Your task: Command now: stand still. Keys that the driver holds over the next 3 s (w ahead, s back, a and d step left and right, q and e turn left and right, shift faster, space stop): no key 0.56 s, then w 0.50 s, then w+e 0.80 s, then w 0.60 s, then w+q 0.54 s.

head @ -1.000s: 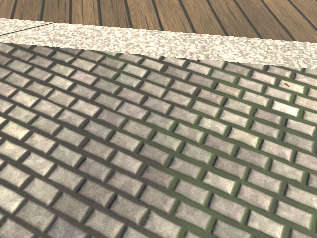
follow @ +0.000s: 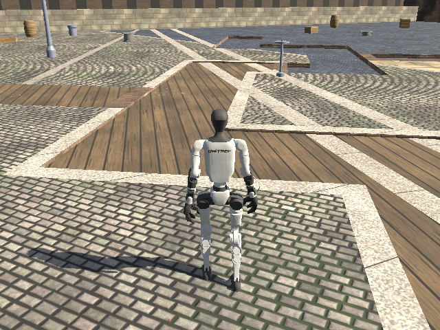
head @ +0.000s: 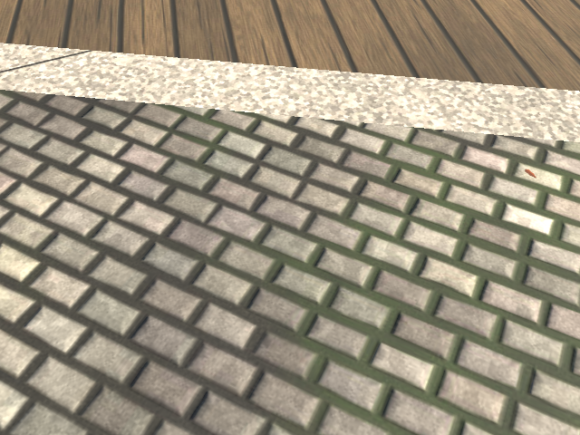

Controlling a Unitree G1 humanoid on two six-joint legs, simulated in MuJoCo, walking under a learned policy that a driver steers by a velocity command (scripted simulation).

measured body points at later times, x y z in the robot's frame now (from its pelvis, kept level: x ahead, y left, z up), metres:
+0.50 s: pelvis -0.03 +0.00 +0.00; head -0.02 +0.00 +0.45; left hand -0.10 +0.21 -0.15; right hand +0.01 -0.23 -0.15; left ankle +0.03 +0.10 -0.73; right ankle -0.10 -0.12 -0.73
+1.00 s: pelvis +0.08 +0.04 +0.01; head +0.08 +0.05 +0.46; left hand +0.12 +0.29 -0.13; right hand +0.06 -0.21 -0.13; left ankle +0.05 +0.12 -0.73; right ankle +0.03 -0.11 -0.63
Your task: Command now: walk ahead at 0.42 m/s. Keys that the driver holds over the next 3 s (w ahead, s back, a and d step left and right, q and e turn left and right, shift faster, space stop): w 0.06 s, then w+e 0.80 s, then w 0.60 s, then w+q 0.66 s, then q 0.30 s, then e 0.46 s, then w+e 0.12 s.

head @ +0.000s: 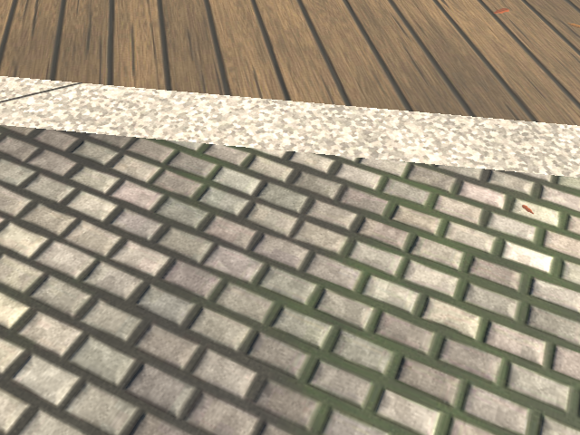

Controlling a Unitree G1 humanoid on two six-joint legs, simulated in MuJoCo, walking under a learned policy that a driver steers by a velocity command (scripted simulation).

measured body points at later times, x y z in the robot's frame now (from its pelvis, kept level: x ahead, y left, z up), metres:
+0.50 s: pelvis +0.27 -0.08 -0.02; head +0.30 -0.09 +0.43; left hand +0.44 +0.15 -0.14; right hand +0.28 -0.35 -0.15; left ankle +0.17 +0.09 -0.63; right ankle +0.33 -0.16 -0.74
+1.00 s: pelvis +0.55 -0.11 -0.01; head +0.57 -0.11 +0.44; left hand +0.73 +0.11 -0.13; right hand +0.58 -0.41 -0.10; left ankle +0.65 -0.03 -0.74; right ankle +0.41 -0.18 -0.66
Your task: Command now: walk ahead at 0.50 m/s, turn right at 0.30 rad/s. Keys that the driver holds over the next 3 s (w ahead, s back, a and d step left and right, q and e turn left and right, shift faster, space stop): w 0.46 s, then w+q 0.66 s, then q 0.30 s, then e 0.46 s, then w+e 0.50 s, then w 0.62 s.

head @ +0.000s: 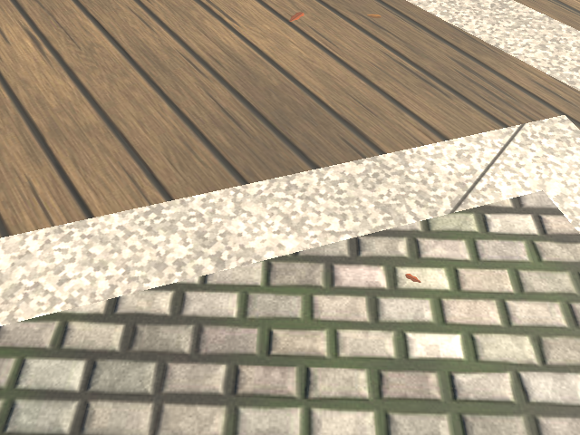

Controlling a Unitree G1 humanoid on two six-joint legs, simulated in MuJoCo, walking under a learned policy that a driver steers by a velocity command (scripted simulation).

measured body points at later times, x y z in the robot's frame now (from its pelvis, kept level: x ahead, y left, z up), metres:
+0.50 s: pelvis +0.26 -0.07 +0.00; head +0.28 -0.08 +0.45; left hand +0.44 +0.18 -0.09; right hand +0.28 -0.34 -0.14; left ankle +0.16 +0.09 -0.64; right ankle +0.31 -0.16 -0.74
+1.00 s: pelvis +0.52 -0.01 -0.02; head +0.56 +0.00 +0.43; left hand +0.50 +0.27 -0.15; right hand +0.76 -0.23 -0.11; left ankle +0.60 +0.07 -0.74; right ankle +0.34 -0.17 -0.66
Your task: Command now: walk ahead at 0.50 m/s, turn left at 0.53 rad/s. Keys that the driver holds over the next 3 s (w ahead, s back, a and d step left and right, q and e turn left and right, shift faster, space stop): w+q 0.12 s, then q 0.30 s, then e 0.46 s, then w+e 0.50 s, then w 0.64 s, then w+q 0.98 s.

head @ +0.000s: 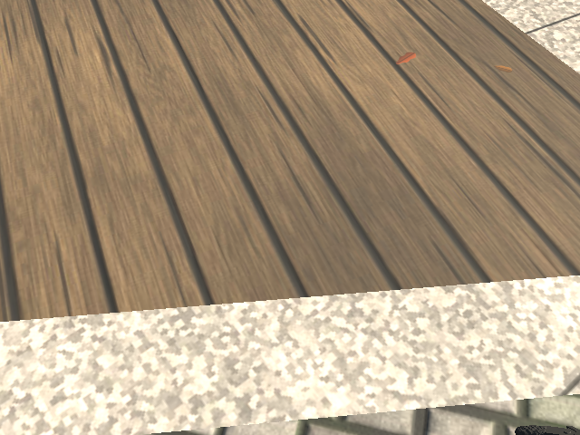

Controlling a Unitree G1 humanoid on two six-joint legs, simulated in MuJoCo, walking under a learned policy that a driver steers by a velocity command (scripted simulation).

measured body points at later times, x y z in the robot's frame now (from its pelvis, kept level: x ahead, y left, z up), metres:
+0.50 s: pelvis +0.23 -0.03 +0.01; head +0.27 -0.02 +0.46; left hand +0.35 +0.27 -0.07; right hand +0.41 -0.27 -0.10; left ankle +0.10 +0.07 -0.64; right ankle +0.36 -0.10 -0.71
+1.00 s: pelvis +0.26 -0.02 +0.02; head +0.29 -0.01 +0.47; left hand +0.38 +0.28 -0.08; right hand +0.42 -0.28 -0.07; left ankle +0.22 +0.12 -0.71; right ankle +0.29 -0.14 -0.67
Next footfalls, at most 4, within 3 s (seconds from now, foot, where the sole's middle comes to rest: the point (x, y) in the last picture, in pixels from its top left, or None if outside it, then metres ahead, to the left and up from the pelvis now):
0.40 right None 0.40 -0.08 -0.75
0.74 left None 0.26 0.12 -0.75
1.10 right None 0.33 -0.14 -0.75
1.56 left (303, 333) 0.67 0.02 -0.75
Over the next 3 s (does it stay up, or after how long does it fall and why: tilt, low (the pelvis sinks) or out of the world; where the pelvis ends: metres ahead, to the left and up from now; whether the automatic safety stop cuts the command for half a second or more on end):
stays up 1.25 -0.22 -0.02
